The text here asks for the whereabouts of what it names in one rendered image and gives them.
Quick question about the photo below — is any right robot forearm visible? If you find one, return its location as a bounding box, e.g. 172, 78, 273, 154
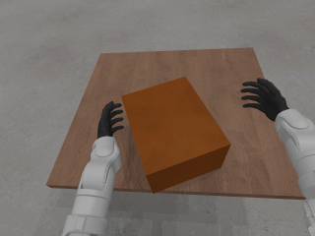
274, 109, 315, 200

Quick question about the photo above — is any left robot forearm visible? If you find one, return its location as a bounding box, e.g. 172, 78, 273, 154
61, 136, 122, 236

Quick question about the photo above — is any carton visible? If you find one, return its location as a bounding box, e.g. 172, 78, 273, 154
121, 77, 231, 194

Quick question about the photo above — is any robot left hand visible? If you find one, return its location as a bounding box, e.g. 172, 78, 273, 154
97, 101, 124, 139

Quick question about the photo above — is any robot right hand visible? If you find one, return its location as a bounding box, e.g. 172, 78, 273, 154
241, 78, 289, 122

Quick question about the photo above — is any table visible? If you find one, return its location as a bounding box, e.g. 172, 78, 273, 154
46, 47, 306, 200

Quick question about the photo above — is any robot right upper arm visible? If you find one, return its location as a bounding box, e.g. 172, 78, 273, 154
302, 198, 315, 236

